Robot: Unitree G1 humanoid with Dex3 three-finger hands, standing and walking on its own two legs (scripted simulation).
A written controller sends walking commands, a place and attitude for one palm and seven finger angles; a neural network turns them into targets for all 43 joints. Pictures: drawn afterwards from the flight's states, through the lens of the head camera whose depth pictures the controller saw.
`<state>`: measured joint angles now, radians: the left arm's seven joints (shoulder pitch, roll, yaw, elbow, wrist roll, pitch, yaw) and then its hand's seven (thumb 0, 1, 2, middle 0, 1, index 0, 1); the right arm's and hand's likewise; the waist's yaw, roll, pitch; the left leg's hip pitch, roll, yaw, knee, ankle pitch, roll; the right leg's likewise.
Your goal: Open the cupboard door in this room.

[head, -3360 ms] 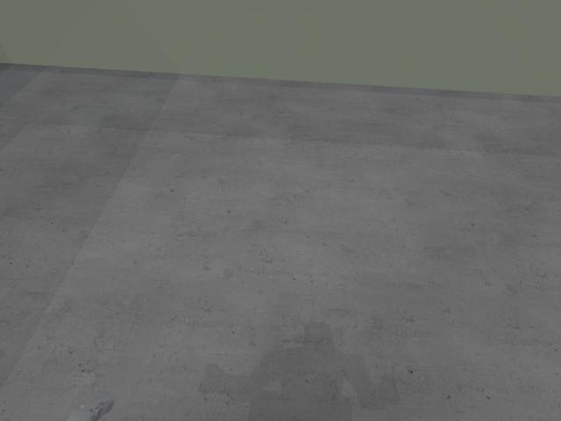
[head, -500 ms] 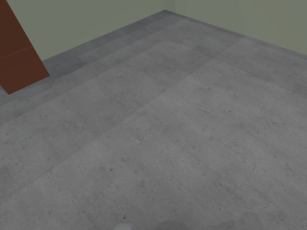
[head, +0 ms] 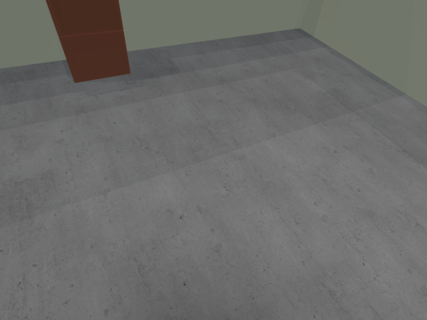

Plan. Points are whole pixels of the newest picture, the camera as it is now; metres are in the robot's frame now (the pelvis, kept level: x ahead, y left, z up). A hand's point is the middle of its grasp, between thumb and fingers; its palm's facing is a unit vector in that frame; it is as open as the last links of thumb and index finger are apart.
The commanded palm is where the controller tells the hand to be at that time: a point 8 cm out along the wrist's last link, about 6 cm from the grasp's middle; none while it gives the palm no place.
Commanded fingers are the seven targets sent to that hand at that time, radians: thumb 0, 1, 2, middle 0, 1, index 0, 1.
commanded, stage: stand and wait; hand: left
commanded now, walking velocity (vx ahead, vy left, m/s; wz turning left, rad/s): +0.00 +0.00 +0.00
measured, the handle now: out of the picture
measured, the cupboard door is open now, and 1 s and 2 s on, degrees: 0 0 0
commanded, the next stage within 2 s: turn or walk to find it in 0.16 s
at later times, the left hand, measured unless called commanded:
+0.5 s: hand out of the picture -0.02 +0.16 -0.17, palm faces +0.15 -0.96 -0.23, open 7.3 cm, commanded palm none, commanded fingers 0.00 0.90 0.90 -0.20 -0.30 -0.20 -0.30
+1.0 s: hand out of the picture -0.09 +0.24 -0.17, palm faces +0.34 -0.91 -0.24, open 7.4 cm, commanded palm none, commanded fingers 0.00 0.90 0.90 -0.20 -0.30 -0.20 -0.30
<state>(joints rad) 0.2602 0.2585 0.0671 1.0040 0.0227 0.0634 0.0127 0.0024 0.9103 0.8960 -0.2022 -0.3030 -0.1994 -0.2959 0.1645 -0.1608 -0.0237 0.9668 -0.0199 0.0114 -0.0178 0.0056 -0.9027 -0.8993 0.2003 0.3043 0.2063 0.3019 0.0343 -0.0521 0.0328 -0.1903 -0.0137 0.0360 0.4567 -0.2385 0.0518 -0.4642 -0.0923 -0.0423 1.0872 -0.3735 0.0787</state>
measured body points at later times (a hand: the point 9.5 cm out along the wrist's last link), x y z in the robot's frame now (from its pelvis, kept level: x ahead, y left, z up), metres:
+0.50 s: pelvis -0.05 -0.03 +0.00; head -0.04 -0.04 +0.45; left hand -0.03 +0.21 -0.15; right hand -0.03 -0.27 -0.16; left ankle -0.08 +0.11 -0.68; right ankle -0.01 -0.14 -0.74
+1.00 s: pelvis -0.10 +0.02 +0.00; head -0.09 +0.04 +0.45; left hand -0.11 +0.29 -0.15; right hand +0.03 -0.19 -0.14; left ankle -0.10 +0.11 -0.74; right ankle -0.08 -0.13 -0.68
